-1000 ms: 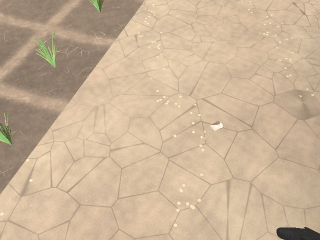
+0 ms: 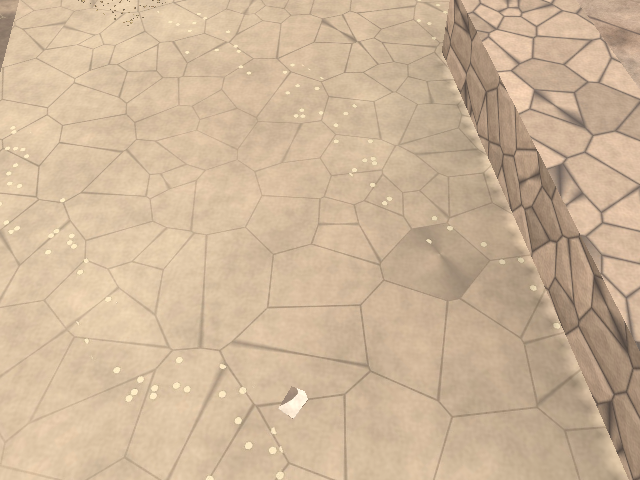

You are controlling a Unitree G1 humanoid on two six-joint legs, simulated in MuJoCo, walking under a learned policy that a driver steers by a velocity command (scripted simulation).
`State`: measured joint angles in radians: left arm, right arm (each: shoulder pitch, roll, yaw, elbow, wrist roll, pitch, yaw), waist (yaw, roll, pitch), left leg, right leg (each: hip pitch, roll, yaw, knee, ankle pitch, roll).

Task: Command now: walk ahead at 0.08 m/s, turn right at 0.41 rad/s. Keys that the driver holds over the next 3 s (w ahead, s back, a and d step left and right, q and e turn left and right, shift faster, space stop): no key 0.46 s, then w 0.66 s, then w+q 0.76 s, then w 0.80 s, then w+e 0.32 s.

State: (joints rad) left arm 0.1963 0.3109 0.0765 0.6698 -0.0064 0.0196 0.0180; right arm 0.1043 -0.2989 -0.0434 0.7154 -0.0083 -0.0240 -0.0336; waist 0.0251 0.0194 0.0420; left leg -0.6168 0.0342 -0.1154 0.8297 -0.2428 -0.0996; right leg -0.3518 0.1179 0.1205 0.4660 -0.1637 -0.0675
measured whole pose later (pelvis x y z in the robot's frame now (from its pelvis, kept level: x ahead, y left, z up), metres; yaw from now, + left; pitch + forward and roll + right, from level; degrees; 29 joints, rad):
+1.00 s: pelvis +0.18 +0.03 +0.01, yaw -4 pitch +1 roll +0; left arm 0.11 0.27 0.06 0.69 -0.02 -0.07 -0.03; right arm 0.44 -0.25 -0.04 0.87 0.01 -0.07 0.00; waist -0.09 -0.03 0.02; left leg 0.02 -0.02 0.01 0.23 -0.28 0.04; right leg -0.60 -0.07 0.01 0.69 -0.07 0.01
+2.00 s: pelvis +0.72 +0.04 +0.01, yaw +21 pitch +2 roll +0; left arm 0.08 0.31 0.04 0.72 0.01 -0.10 -0.01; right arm 0.32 -0.28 -0.06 0.72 0.01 -0.06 0.01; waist -0.05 -0.04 0.05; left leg -0.15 -0.11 -0.08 0.31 -0.18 0.10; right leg -0.67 -0.12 0.08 0.82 -0.09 0.05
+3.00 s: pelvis +1.25 +0.26 +0.01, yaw +17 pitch +0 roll +2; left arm 0.22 0.32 0.07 0.82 -0.03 -0.03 0.00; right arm 0.30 -0.26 -0.06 0.81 -0.02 -0.10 0.01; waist -0.03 -0.06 0.02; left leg -0.11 -0.03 0.14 0.28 -0.18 0.05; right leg -0.66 -0.10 0.08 1.04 -0.16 0.01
